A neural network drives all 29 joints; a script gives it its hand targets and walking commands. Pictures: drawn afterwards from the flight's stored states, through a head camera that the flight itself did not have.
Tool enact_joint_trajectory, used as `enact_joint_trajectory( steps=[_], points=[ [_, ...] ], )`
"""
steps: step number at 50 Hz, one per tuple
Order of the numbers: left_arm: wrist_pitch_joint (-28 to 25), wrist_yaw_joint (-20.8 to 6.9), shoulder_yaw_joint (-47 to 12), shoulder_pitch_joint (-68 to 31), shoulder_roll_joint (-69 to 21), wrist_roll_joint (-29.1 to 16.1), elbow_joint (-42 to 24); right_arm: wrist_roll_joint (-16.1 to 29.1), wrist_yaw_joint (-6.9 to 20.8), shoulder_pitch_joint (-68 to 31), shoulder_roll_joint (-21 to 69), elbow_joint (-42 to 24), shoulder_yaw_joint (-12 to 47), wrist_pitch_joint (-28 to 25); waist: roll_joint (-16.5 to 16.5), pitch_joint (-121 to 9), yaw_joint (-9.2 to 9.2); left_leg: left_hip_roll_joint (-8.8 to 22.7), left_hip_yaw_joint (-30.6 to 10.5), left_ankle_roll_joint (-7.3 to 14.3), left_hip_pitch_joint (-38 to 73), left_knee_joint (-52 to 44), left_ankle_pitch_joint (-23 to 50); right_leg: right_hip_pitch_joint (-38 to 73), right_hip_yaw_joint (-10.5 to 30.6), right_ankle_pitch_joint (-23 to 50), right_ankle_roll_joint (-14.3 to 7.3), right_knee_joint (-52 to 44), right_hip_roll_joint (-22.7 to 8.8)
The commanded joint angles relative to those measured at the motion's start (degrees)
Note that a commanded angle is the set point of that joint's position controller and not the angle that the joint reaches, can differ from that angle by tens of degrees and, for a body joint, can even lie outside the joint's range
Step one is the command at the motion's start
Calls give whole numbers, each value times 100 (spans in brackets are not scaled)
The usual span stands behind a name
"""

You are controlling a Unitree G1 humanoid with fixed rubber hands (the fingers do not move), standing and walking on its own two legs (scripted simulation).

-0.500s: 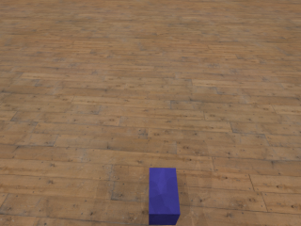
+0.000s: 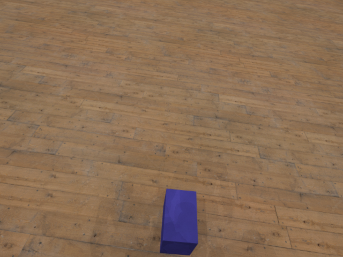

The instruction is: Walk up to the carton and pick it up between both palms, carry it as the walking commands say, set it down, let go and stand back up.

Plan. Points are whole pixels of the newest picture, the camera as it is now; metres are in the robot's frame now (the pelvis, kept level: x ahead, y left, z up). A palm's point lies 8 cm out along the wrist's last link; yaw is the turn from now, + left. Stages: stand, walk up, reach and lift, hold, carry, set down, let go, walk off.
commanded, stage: walk up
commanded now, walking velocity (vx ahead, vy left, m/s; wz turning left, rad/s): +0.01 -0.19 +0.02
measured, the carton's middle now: (178, 222) +0.44 -0.11 -0.66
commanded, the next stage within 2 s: none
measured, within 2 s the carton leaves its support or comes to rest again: neither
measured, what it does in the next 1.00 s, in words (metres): steps on the spot: right foot, then left foot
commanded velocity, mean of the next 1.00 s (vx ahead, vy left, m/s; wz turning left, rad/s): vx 0.02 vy -0.07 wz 0.01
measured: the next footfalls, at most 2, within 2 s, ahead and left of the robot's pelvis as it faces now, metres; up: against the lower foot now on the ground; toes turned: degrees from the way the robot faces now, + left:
right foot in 0.34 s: +0.04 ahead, -0.22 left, +0.00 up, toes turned +2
left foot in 0.60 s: +0.05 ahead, +0.02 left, +0.00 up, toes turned -9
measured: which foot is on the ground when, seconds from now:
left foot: down 0.00-0.34, up 0.36-0.58, down 0.60-1.00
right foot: up 0.00-0.32, down 0.34-1.00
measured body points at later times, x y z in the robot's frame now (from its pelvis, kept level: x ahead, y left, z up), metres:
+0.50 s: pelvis +0.00 -0.08 +0.00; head +0.01 -0.10 +0.45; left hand +0.04 +0.15 -0.14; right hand +0.00 -0.33 -0.17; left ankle +0.00 +0.04 -0.71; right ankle +0.00 -0.20 -0.74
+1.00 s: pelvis +0.02 -0.08 +0.00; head +0.03 -0.08 +0.45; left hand -0.02 +0.13 -0.16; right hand +0.02 -0.29 -0.16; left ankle +0.02 +0.01 -0.74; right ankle +0.00 -0.20 -0.74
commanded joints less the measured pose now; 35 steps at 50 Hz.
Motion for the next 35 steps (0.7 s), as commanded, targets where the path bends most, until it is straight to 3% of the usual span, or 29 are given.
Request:
enact_joint_trajectory(
  steps=[1,2,3,4,5,6,8,10,12,14,15,16,17,18,19,20,21,22,23,24,25,26,28,29,30,31,32,34,35],
  points=[
    [33,-51,157,-149,407,86,-375,-24,-118,366,-1393,-177,-427,-42,1041,182,-91,1663,-1412,652,383,-996,2323,-984,567,616,34,714,11],
    [45,-88,219,-256,420,103,-494,-52,-159,537,-1593,-166,-529,-9,927,292,-143,1789,-1447,593,-119,-1111,1817,-912,668,710,23,1105,118],
    [31,-68,160,-72,182,-3,-481,-17,-101,441,-1156,-114,-377,-64,1435,79,4,1653,-1185,603,-18,-1098,2056,-849,507,825,66,749,83],
    [-10,-81,148,-157,301,34,-511,-62,-86,504,-1134,-118,-395,-89,1379,-60,-93,1633,-1370,710,257,-1114,1882,-995,431,784,1,718,-33],
    [-14,-129,177,-132,233,-32,-542,20,-55,612,-1191,-100,-473,-106,1534,-17,-25,1612,-1139,638,192,-991,2606,-906,436,789,104,491,18],
    [-40,-95,159,-175,324,-54,-589,-5,-37,514,-1177,-78,-453,-164,1436,11,-19,1689,-1199,823,408,-1023,3171,-960,206,670,61,224,-49],
    [12,-69,130,-454,306,-4,-643,-27,-75,841,-1159,39,-450,-135,1192,149,-204,1867,-1461,897,360,-1059,2574,-934,114,473,120,-220,-194],
    [-37,-66,123,-343,256,-22,-579,-29,-46,873,-1199,111,-448,-112,1463,-300,-223,1738,-1413,801,597,-1054,2463,-579,-61,558,63,-548,-131],
    [-110,-36,-18,-24,111,-136,-436,-93,10,196,-1362,-42,-480,-32,2458,-274,0,1370,-1096,485,123,-1017,1952,388,-47,653,1,-1712,-164],
    [-154,-20,92,79,318,-133,-249,-36,65,274,-1615,-14,-578,33,1346,26,-33,1359,-1004,435,-596,-843,1427,1197,-484,804,-48,-2491,61],
    [-287,27,35,438,270,-170,-125,-15,79,126,-1266,83,-424,82,1136,-336,191,953,-739,84,-866,-245,674,2000,-91,1025,-171,-3485,-103],
    [-335,14,79,735,635,-70,0,-22,66,352,-907,110,-365,111,-53,-264,218,433,-364,-63,-1307,598,-458,2283,444,1059,-296,-4100,-702],
    [-378,64,203,654,1057,18,-190,11,52,363,-401,5,-236,93,-1458,-345,273,95,-88,-267,-2056,1726,-1811,2394,1672,1681,-687,-4330,-1963],
    [-383,35,151,457,1012,-13,-269,-17,65,421,-463,52,-261,145,-1213,-106,88,151,23,-339,-2248,2414,-1749,1721,1903,-199,-967,-4721,-1978],
    [-343,-19,277,363,1163,-43,-276,28,65,237,-660,-4,-290,169,-1272,-154,223,241,-321,-326,-1710,2828,-1534,818,1958,-1525,-1119,-4998,-1951],
    [-381,-6,200,-144,836,-62,-400,52,165,198,-587,23,-269,159,-1201,132,76,294,-261,-375,-1518,2872,-1168,576,1743,-1226,-1055,-4937,-1632],
    [-517,5,-12,-298,353,-76,-417,74,185,336,-604,280,-232,197,-252,348,10,444,-430,-496,-1352,2286,-758,735,1370,1161,-1012,-4645,-1719],
    [-591,21,-63,-302,294,-49,-392,61,209,690,-382,437,-206,129,-294,74,-151,360,-331,-469,-1200,1804,-905,1046,987,1329,-1001,-4466,-1467],
    [-545,114,-83,-378,303,-121,-220,125,192,271,-498,341,-222,108,-589,512,-158,251,-156,-568,-1111,1581,-937,897,507,2971,-978,-4130,-1130],
    [-626,114,-108,38,289,-81,-88,129,150,420,-472,373,-214,88,-848,131,-19,313,-143,-516,-919,1171,-842,1280,531,3510,-1000,-3908,-1346],
    [-556,157,-14,-24,446,-112,-26,117,151,160,-534,212,-207,23,-895,119,-62,185,-50,-531,-760,1091,-830,1131,555,3184,-1000,-3970,-1171],
    [-576,115,-31,164,455,-80,12,80,171,409,-413,421,-152,50,-991,-72,-12,322,-94,-498,-414,831,-574,1026,704,2552,-1080,-4020,-1429],
    [-498,132,47,101,430,-180,30,97,91,496,-530,339,-191,-19,-840,-52,-194,146,49,-476,22,-397,1008,1193,134,3299,-722,-3584,-861],
    [-542,95,-11,156,399,-195,100,105,55,569,-616,565,-188,2,-157,169,-51,359,-193,-447,174,-718,1198,1033,590,3321,-582,-3661,-1271],
    [-538,46,-83,464,215,-153,124,67,58,567,-760,674,-186,33,114,154,94,656,-431,-346,497,-1153,1079,876,625,2484,-483,-3685,-1160],
    [-404,87,-160,354,-9,-321,331,94,108,226,-607,481,-110,-1,422,481,-28,901,-855,-230,125,-1168,724,678,1,1422,-276,-3652,-408],
    [-359,122,-125,473,-227,-267,396,103,137,155,-628,654,-94,-21,857,416,62,925,-1141,-38,-391,-1433,284,1483,115,1345,-275,-3607,-457],
    [-478,-3,-163,631,26,-128,431,198,83,104,-613,667,-112,38,629,264,135,583,-456,-160,169,-1254,741,1335,308,1743,-311,-3723,-659],
    [-464,4,-180,511,79,-175,445,128,53,14,-562,681,-59,36,922,496,90,579,-561,-122,-147,-1377,454,1354,244,1743,-245,-3696,-587]
  ],
)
